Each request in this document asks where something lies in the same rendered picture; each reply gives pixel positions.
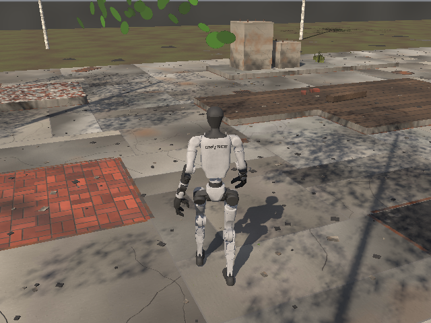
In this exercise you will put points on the robot right shin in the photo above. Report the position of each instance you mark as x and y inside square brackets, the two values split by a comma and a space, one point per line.
[229, 250]

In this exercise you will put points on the right robot hand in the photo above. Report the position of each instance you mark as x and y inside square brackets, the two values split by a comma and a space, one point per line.
[243, 182]

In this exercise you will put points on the left robot hand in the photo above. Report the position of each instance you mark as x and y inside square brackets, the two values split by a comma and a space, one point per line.
[177, 202]

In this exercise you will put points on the left robot foot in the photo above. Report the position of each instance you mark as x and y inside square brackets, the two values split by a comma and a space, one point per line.
[199, 259]

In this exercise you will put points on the robot left forearm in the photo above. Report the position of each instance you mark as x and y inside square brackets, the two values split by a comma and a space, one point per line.
[184, 182]

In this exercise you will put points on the left robot upper arm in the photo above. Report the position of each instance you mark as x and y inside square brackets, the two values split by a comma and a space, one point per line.
[191, 154]

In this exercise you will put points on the robot right forearm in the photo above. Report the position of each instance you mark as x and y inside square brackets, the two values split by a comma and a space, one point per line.
[242, 173]

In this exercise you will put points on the right robot upper arm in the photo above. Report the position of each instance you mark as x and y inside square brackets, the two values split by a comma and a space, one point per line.
[239, 151]

